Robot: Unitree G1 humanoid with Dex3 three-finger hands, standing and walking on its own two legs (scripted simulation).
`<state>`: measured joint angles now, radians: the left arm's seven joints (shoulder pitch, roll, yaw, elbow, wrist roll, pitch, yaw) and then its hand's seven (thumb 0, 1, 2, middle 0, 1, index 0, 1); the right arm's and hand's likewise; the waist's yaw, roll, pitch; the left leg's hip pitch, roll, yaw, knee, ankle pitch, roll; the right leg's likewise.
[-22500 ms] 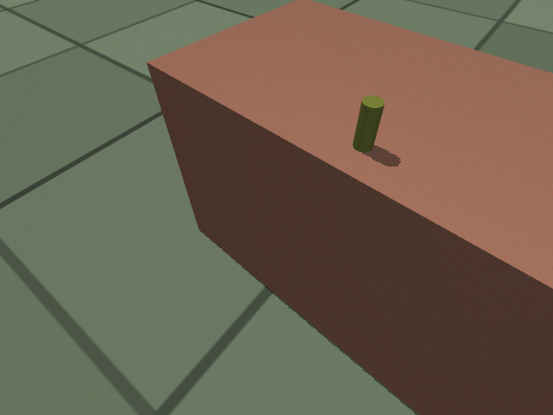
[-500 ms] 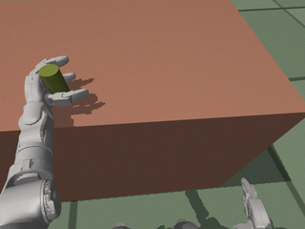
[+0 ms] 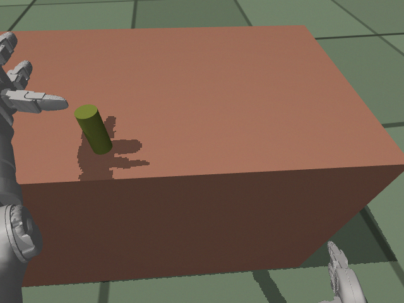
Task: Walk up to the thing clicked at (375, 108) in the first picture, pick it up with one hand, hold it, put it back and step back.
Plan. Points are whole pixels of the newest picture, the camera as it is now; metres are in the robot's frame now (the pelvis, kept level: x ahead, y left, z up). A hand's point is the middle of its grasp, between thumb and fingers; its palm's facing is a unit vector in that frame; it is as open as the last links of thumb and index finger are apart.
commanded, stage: rise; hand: left
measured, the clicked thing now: (95, 130) +0.45 +0.21 +0.11
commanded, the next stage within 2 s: sink last in 0.06 s
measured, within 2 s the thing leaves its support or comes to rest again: neither
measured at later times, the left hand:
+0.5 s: hand out of the picture +0.38 +0.34 +0.23, palm faces +0.46 -0.83 -0.32, open 17.6 cm
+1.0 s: hand out of the picture +0.17 +0.25 +0.21, palm faces +0.44 -0.76 -0.48, open 17.4 cm
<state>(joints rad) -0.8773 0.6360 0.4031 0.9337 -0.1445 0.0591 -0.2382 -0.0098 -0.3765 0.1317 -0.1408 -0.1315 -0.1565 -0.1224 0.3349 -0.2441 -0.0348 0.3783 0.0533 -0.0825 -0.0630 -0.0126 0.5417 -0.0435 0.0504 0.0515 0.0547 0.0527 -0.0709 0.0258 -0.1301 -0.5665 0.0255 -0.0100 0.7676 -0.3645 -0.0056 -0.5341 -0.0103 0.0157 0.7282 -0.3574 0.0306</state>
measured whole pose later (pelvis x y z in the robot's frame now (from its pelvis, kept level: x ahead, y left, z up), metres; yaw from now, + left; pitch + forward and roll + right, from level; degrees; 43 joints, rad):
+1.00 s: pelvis +0.00 -0.01 +0.02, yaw +2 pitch -1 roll +0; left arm 0.47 0.37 0.42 -0.41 -0.08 -0.25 0.01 -0.01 -0.53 0.02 -0.06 -0.05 -0.07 -0.05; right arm 0.32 -0.23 -0.18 0.50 0.03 -0.09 -0.05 -0.01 0.51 -0.05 0.06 0.05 0.06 0.06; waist 0.08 0.07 -0.01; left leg -0.28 0.00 -0.03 0.59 -0.30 -0.02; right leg -0.26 -0.03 -0.01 0.61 -0.33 0.02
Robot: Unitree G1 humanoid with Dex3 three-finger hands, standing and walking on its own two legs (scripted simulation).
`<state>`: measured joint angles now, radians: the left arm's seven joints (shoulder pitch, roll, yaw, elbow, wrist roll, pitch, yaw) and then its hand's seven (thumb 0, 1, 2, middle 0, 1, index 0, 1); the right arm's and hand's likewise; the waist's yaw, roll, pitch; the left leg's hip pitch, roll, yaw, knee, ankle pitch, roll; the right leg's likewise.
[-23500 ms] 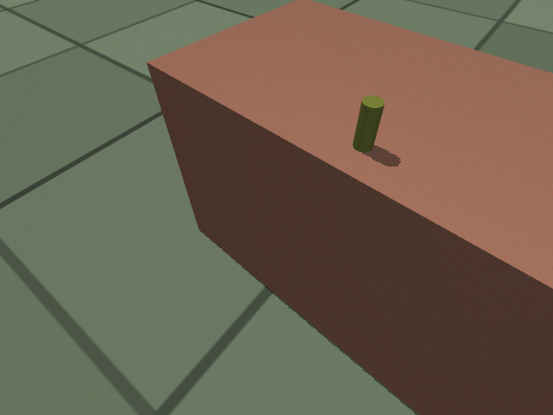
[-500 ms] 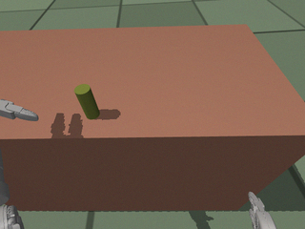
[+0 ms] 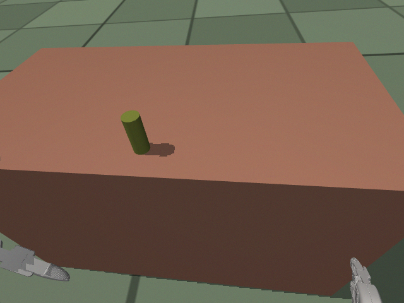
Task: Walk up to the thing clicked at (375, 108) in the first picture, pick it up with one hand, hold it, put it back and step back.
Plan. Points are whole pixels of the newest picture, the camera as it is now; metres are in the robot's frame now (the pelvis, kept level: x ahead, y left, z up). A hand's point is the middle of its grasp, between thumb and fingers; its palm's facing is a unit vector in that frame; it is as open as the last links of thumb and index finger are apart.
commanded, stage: sink last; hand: left
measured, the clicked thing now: (136, 133) +0.46 +0.21 +0.09
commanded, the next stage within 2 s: home in 0.28 s
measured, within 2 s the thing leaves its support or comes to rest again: neither
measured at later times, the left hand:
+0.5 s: hand (21, 215) +0.19 +0.27 +0.19, palm faces +0.45 -0.78 -0.44, open 17.6 cm
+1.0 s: hand (123, 280) +0.17 +0.19 -0.04, palm faces +0.12 -0.96 -0.23, open 17.8 cm
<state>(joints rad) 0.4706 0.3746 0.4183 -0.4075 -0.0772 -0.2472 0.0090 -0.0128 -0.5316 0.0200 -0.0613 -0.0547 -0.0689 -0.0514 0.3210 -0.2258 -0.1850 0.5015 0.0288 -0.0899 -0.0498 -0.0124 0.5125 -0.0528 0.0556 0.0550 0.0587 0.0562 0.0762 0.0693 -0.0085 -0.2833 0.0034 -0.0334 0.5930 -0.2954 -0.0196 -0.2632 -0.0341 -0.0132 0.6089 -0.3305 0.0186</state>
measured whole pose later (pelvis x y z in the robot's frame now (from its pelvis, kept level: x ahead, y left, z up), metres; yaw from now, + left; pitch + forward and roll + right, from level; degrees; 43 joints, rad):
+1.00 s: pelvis +0.00 +0.00 +0.01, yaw -1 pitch -1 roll +0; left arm 0.41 0.19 0.07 0.26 -0.01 -0.21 0.02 -0.02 -0.60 0.01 -0.04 -0.04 -0.05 -0.04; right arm 0.21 -0.18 -0.03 0.62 0.00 -0.14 -0.05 0.00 -0.73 -0.80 0.18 0.27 0.19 0.27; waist 0.02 0.00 0.05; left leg -0.23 0.00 -0.02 0.49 -0.24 -0.02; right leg -0.22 -0.03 0.00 0.51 -0.28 0.02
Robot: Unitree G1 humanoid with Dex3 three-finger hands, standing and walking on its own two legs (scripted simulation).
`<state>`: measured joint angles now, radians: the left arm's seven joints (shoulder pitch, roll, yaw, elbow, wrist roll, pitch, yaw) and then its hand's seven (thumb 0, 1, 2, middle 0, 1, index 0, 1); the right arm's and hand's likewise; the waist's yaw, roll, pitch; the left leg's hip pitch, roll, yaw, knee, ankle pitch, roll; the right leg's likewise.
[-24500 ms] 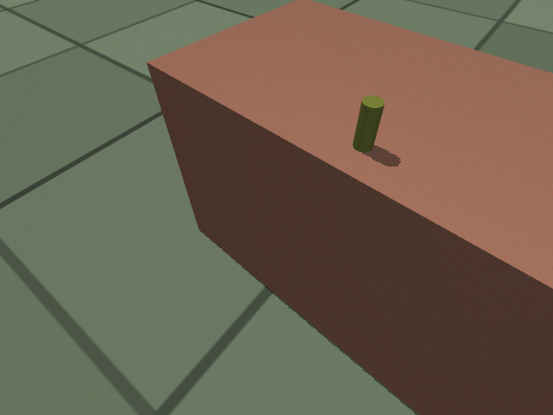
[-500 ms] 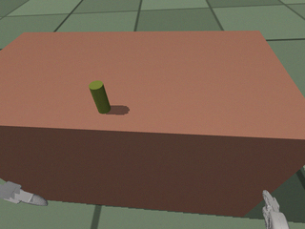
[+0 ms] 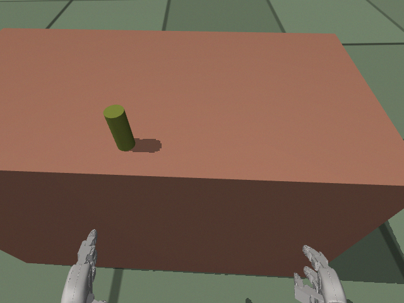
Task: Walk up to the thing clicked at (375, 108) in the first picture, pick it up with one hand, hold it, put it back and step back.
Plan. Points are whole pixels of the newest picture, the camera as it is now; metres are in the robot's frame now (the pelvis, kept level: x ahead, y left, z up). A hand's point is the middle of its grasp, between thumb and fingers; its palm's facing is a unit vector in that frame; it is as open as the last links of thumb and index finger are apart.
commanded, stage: home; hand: left
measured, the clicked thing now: (120, 129) +0.45 +0.21 +0.08
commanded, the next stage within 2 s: none
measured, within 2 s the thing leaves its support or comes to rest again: neither
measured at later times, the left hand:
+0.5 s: hand (132, 277) +0.19 +0.17 -0.10, palm faces +0.08 -0.97 -0.23, open 17.7 cm
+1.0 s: hand out of the picture +0.05 +0.27 -0.14, palm faces -0.06 -0.91 -0.41, open 17.7 cm
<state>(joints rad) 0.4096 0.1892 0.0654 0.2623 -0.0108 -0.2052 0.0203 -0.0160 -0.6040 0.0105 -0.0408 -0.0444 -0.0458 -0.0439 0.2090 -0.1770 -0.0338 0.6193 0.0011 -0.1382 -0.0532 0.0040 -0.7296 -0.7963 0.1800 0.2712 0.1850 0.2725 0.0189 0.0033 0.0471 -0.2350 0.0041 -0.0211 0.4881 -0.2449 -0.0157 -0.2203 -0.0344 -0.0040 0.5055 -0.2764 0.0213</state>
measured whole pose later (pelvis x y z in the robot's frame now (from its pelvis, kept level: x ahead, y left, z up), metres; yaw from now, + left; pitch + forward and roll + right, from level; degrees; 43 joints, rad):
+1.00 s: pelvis -0.01 +0.00 +0.01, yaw -1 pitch -3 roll +0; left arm 0.20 0.39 -0.03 1.05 0.02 -0.02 0.01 -0.01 -0.58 0.03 -0.04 -0.05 -0.05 -0.05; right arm 0.18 -0.36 0.00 1.05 -0.02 0.01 0.02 0.01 -0.90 -0.90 0.20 0.30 0.20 0.30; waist 0.00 0.01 0.03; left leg -0.17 0.01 -0.01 0.41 -0.19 -0.02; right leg -0.17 -0.03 0.01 0.43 -0.22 0.02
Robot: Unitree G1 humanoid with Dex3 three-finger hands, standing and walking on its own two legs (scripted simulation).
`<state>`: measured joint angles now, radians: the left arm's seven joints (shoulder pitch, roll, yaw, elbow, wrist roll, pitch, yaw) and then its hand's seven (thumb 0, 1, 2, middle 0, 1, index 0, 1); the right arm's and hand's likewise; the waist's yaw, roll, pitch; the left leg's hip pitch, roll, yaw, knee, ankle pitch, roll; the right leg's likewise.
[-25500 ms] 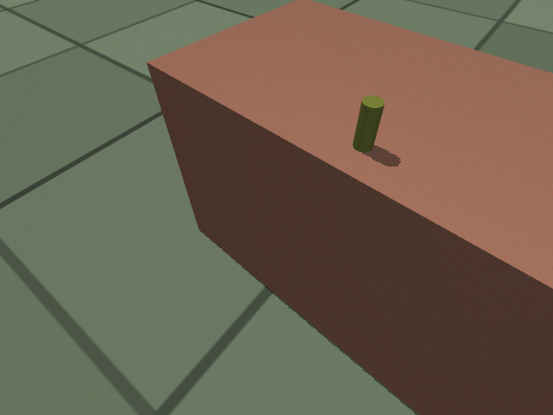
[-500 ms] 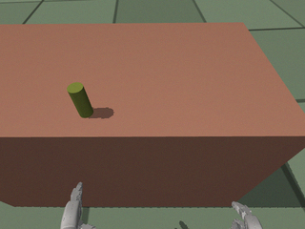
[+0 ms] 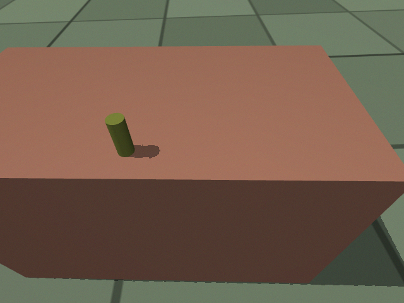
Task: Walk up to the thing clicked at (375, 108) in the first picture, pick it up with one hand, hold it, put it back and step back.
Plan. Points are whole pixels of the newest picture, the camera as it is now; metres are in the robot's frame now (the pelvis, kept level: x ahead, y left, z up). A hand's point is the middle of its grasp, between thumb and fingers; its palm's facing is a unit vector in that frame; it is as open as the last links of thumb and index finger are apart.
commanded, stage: home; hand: left
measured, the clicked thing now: (120, 135) +0.46 +0.22 +0.08
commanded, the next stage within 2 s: stand in 1.26 s
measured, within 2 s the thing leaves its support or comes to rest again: neither
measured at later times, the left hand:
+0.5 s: hand out of the picture +0.03 +0.26 -0.15, palm faces -0.05 -0.93 -0.36, open 17.6 cm
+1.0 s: hand out of the picture +0.08 +0.25 -0.15, palm faces -0.04 -0.93 -0.36, open 17.5 cm
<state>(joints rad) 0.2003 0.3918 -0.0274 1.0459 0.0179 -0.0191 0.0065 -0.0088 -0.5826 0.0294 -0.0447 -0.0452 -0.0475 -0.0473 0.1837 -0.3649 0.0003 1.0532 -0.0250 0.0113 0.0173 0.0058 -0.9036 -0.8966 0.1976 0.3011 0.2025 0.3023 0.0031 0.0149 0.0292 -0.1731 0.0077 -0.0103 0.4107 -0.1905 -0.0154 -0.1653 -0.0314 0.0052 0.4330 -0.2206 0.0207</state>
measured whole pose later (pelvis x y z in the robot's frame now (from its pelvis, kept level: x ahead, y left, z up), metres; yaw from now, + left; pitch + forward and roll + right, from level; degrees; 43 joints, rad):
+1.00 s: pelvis +0.01 +0.00 +0.01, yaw +0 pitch -2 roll +0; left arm 0.11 0.36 -0.01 1.13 0.01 -0.01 -0.01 -0.01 -0.56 0.04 -0.05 -0.05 -0.05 -0.05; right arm 0.13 -0.36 0.01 1.12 -0.02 0.00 0.01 0.00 -0.90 -0.90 0.20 0.30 0.20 0.30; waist 0.00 0.01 0.05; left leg -0.13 0.02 -0.01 0.33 -0.16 -0.02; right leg -0.13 -0.02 0.01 0.35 -0.18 0.02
